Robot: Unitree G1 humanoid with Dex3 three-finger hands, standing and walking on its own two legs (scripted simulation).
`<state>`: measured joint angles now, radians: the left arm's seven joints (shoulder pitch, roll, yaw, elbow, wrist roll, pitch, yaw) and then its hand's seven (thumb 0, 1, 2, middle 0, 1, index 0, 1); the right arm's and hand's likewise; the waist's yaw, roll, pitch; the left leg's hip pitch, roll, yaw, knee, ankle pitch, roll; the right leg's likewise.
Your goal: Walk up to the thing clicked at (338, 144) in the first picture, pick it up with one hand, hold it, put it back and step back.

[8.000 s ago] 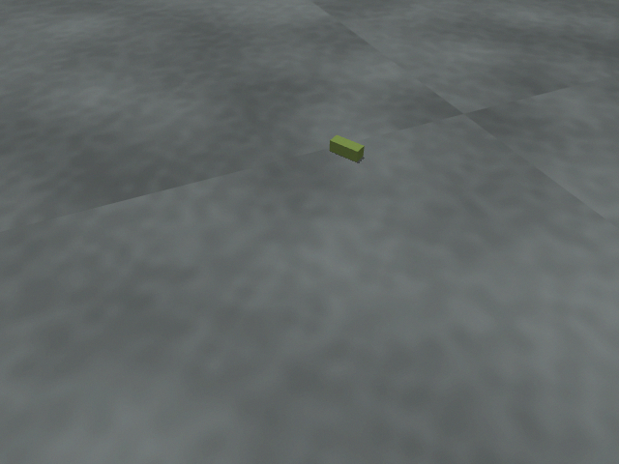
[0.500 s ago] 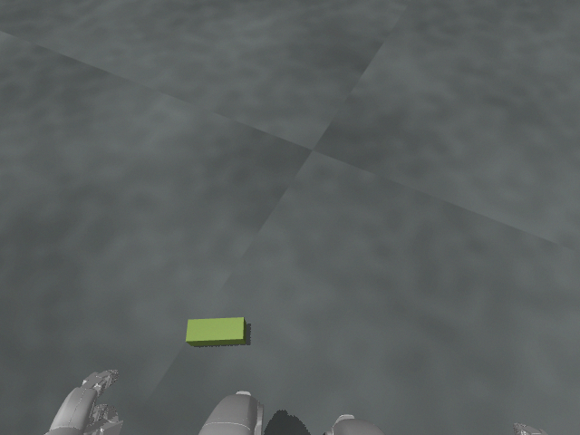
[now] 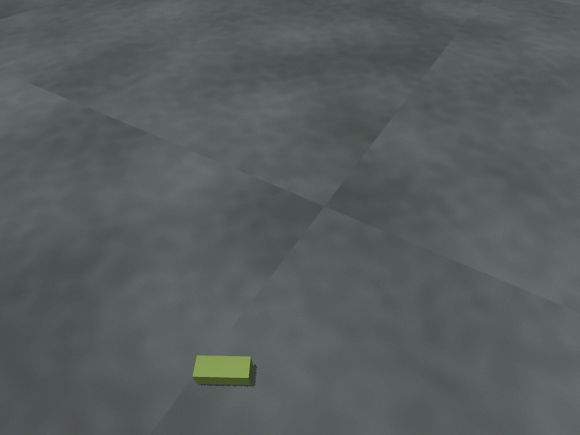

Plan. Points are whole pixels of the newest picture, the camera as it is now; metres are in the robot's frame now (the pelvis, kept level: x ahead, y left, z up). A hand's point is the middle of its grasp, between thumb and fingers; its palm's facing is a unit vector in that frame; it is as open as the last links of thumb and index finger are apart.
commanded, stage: walk up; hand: left
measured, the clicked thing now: (223, 370) +0.48 +0.25 -0.73
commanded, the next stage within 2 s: none
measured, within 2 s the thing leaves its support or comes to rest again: neither
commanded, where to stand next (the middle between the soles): +0.10 +0.01 m, yaw -1 degrees
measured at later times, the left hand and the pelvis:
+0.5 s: hand out of the picture +0.07 +0.35 -0.19, palm faces -0.09 -0.93 -0.36, open 7.4 cm; pelvis -0.01 +0.06 -0.02, yaw -3 degrees
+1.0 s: hand out of the picture -0.03 +0.30 -0.12, palm faces -0.10 -0.89 -0.45, open 7.4 cm; pelvis -0.01 +0.00 +0.00, yaw -7 degrees
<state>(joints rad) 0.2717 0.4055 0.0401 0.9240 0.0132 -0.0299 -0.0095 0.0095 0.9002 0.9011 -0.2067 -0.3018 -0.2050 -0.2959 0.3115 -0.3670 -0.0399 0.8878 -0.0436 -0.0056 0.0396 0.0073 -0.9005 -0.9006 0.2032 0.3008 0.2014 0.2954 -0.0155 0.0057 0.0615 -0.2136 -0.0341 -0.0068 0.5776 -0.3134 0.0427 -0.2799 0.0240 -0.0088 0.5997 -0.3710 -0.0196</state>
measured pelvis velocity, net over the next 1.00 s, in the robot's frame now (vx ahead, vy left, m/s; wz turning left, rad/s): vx -0.01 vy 0.00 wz -0.12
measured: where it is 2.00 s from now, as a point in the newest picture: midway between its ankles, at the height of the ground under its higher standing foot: outside the picture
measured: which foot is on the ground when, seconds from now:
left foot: down 0.00-0.04, up 0.06-0.32, down 0.34-0.76, up 0.78-1.00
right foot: down 0.00-0.34, up 0.36-0.72, down 0.74-1.00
